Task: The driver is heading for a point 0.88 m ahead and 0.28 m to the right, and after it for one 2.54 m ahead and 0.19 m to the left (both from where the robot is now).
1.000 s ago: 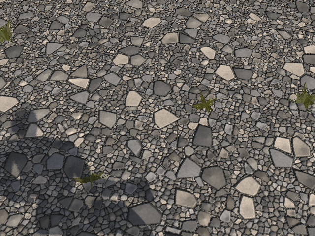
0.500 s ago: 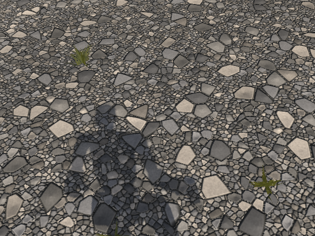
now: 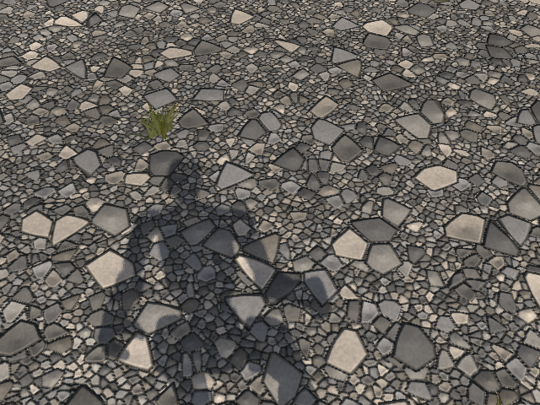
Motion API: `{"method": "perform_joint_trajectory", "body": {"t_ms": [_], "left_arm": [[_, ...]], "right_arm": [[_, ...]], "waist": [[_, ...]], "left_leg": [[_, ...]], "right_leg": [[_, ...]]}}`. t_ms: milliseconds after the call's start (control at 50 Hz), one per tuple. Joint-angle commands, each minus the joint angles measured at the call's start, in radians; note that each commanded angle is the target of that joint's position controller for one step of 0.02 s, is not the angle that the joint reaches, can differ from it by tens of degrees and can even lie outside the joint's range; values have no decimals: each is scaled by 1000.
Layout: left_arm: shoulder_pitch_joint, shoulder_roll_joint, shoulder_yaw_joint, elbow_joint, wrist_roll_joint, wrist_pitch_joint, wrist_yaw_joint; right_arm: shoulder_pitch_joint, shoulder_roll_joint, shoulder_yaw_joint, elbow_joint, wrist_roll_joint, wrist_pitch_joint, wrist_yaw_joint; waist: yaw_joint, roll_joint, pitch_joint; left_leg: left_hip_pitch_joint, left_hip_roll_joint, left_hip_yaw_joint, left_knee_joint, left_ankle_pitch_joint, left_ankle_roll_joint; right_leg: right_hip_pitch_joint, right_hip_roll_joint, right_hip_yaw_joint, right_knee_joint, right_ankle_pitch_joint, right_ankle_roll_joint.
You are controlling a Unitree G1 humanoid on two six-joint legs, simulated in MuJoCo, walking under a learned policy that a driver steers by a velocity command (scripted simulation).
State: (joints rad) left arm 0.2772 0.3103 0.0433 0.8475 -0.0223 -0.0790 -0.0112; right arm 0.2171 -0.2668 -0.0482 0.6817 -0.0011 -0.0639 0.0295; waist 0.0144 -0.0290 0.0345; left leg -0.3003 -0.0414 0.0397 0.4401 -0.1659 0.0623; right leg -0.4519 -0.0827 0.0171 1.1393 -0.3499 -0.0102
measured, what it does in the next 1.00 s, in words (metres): walks ahead, turning right: right foot, then left foot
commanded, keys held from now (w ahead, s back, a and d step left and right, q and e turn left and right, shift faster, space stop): w+e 0.86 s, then w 0.14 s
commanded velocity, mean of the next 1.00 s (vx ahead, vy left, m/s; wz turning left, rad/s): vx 0.50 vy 0.00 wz -0.44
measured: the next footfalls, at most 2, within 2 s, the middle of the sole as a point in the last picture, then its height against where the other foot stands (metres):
right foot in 0.38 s outside the picture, level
left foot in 0.86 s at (303, 321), level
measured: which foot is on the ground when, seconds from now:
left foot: down 0.00-0.40, up 0.42-0.84, down 0.86-1.00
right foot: up 0.00-0.36, down 0.38-0.86, up 0.88-1.00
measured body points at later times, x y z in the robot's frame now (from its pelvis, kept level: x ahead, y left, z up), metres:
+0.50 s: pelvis +0.27 -0.08 -0.01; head +0.31 -0.09 +0.43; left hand +0.49 +0.15 -0.11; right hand +0.30 -0.37 -0.13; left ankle +0.17 +0.09 -0.64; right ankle +0.33 -0.16 -0.74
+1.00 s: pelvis +0.56 -0.12 +0.00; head +0.58 -0.12 +0.44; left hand +0.77 +0.09 -0.12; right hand +0.56 -0.42 -0.09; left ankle +0.65 -0.05 -0.74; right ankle +0.41 -0.18 -0.65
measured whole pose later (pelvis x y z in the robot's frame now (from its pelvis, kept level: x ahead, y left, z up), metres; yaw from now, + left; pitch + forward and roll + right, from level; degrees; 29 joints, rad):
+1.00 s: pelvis +0.56 -0.12 +0.00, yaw -31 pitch +1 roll +1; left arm 0.33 0.30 0.06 0.73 -0.02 -0.03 0.01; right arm 0.18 -0.27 -0.05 0.73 -0.01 -0.11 0.02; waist 0.01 -0.04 0.01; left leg -0.33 -0.04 0.00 0.48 -0.18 0.03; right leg -0.40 0.04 0.11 1.16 -0.40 -0.02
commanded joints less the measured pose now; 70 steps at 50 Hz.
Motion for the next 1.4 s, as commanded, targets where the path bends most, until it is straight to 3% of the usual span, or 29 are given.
{"method": "perform_joint_trajectory", "body": {"t_ms": [20,100,180,280,340,380,400,420,440,460,480,500,580,700,800,840,860,880,900,920,940,960,1040,1140,1280,1340,1360,1380,1400], "left_arm": [[50,57,18,-43,-1,13,1],[-56,45,19,-77,2,27,4],[-170,24,9,-112,5,17,-17],[-283,22,4,-185,6,17,-45],[-237,58,22,-209,7,21,-58],[18,141,72,-155,3,27,-46],[164,240,103,-133,-1,38,-23],[116,285,104,-160,-10,31,-24],[133,200,81,-169,-3,27,-26],[105,156,70,-169,5,20,-22],[47,142,64,-176,6,16,-21],[-8,106,55,-189,8,14,-17],[-38,115,56,-212,14,12,1],[39,147,67,-184,0,29,27],[81,139,69,-165,-4,42,32],[55,123,67,-174,0,47,31],[51,80,51,-184,5,45,28],[81,16,27,-198,27,42,27],[222,-8,17,-222,-12,31,26],[204,94,34,-179,-20,30,30],[94,132,45,-190,-11,33,28],[34,118,43,-201,1,33,30],[1,51,34,-219,5,27,12],[-134,5,7,-256,17,16,0],[-289,30,13,-305,10,-4,-22],[-64,109,52,-240,42,-17,-13],[81,191,69,-225,67,-13,2],[80,213,67,-229,67,7,2],[76,144,57,-235,49,24,1]], "right_arm": [[3,-103,-33,-35,-3,-36,-2],[37,-127,-42,16,-18,-50,-18],[53,-153,-46,45,-10,-48,-30],[118,-177,-57,101,9,-20,-39],[94,-213,-68,100,15,7,-53],[77,-212,-64,89,14,24,-66],[109,-162,-42,64,-12,13,-69],[180,-49,-4,23,-21,-20,-48],[85,-147,-23,21,12,-59,-28],[0,-165,-26,-9,42,-77,-20],[-25,-147,-21,-15,29,-85,-26],[-35,-158,-29,-11,1,-81,-34],[-2,-123,-28,-14,-16,-40,-36],[-214,-77,-5,-63,-6,-43,-26],[-245,-133,-27,-79,10,-64,-9],[-143,-154,-43,-53,10,-73,-12],[-41,-185,-58,-36,-3,-78,-19],[111,-239,-70,-21,-14,-76,-26],[170,-302,-86,27,-19,-62,-14],[136,-194,-64,9,5,-61,-7],[97,-141,-49,6,7,-55,-10],[56,-129,-41,2,-4,-50,-9],[34,-97,-27,36,-5,-53,-12],[63,-166,-42,76,12,-43,-19],[157,-193,-41,146,29,-8,-22],[131,-182,-34,139,25,2,-32],[111,-114,-7,97,-9,-6,-33],[310,-34,20,125,0,-9,-31],[275,-157,-14,148,23,-1,-35]], "waist": [[12,115,-73],[-10,86,-5],[-53,74,26],[-91,63,57],[-43,109,-7],[95,93,-153],[133,-62,-264],[31,-268,-381],[106,-129,-405],[107,-78,-270],[58,29,-167],[26,37,-125],[-31,-2,-76],[48,-45,-39],[42,-77,-41],[-19,-99,-65],[-70,-74,-147],[-112,66,-293],[-38,420,-351],[-66,259,-253],[-90,163,-137],[-77,94,-84],[-28,138,-39],[-58,105,-16],[-87,115,17],[43,101,-137],[95,-31,-294],[31,-269,-463],[72,-152,-451]], "left_leg": [[157,271,-250,-272,183,187],[147,263,-113,-319,214,164],[172,251,2,-338,215,121],[367,309,52,-267,302,96],[429,315,96,-94,724,58],[320,256,148,265,850,5],[55,198,155,594,461,-40],[-361,-37,11,938,-385,-104],[-467,21,-168,985,-378,-73],[-508,60,-150,949,-302,-51],[-481,105,-140,846,-231,-47],[-420,135,-135,755,-193,-55],[-316,143,-110,601,-124,-110],[-210,61,-86,178,236,-143],[-156,42,-134,51,159,-102],[-20,39,-112,1,114,-60],[163,97,-149,0,100,-18],[413,275,-334,8,43,41],[631,451,-824,-113,-232,201],[568,432,-840,-159,-431,181],[458,385,-670,-161,-374,141],[353,341,-554,-171,-238,126],[201,260,-342,-238,41,143],[183,251,-213,-291,173,157],[246,266,-173,-201,329,102],[181,171,-130,89,523,15],[-21,91,-90,374,164,-43],[-259,-2,-102,674,-528,-97],[-286,30,-183,772,-514,-107]], "right_leg": [[-156,-68,50,-10,94,19],[-242,-49,95,-173,283,38],[-203,-18,43,-399,468,23],[-265,-1,-2,-520,374,-25],[-147,69,-88,-528,208,-76],[219,150,-110,-591,233,-138],[534,-27,172,-595,288,-213],[835,-248,760,-755,96,-425],[852,-241,774,-833,20,-387],[744,-206,621,-835,64,-342],[583,-163,509,-841,176,-311],[470,-131,430,-853,280,-292],[264,-77,320,-913,465,-302],[175,8,240,-893,333,-215],[298,-48,386,-778,246,-185],[297,-29,405,-691,283,-156],[251,21,362,-544,295,-124],[130,98,251,-260,81,-83],[-216,195,157,23,-259,-31],[-311,121,195,128,-203,-17],[-328,94,170,144,-108,-13],[-299,66,141,123,-48,-9],[-213,8,94,-45,28,-3],[-199,-14,34,-340,218,18],[-66,49,0,-606,309,-11],[328,60,-7,-712,521,-73],[625,-156,187,-633,884,-136],[852,-404,458,-617,1027,-306],[752,-351,443,-662,900,-288]]}}
Velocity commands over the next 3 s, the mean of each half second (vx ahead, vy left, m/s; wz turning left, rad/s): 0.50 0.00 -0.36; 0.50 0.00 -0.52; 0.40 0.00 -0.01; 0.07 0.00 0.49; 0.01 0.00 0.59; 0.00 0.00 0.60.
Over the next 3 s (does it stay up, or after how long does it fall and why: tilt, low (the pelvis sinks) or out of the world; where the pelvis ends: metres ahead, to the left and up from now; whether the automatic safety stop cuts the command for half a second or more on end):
stays up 0.78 -0.25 0.01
